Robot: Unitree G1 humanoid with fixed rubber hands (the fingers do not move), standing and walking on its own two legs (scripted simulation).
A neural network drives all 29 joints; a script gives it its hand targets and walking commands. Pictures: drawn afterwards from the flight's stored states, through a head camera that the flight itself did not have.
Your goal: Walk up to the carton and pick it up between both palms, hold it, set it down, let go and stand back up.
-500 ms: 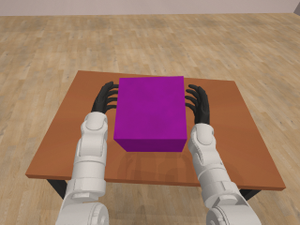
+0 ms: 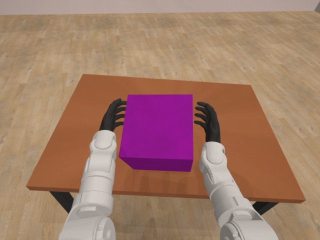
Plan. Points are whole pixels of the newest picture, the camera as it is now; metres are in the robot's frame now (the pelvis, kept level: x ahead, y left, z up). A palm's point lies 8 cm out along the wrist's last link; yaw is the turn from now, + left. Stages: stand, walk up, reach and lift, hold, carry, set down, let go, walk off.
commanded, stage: set down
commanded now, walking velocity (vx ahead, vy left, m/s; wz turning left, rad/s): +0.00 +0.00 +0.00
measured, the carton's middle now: (160, 135) +0.37 +0.01 +0.04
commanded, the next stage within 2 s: none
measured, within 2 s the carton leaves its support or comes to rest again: neither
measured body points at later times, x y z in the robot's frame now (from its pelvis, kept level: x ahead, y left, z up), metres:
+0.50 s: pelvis +0.01 +0.00 +0.00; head +0.04 +0.02 +0.45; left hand +0.39 +0.13 +0.03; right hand +0.36 -0.13 +0.04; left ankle +0.02 +0.13 -0.75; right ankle -0.01 -0.11 -0.75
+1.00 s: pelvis +0.02 +0.00 +0.00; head +0.11 +0.02 +0.44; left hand +0.39 +0.13 -0.02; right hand +0.37 -0.14 -0.01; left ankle +0.02 +0.13 -0.75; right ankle -0.01 -0.11 -0.75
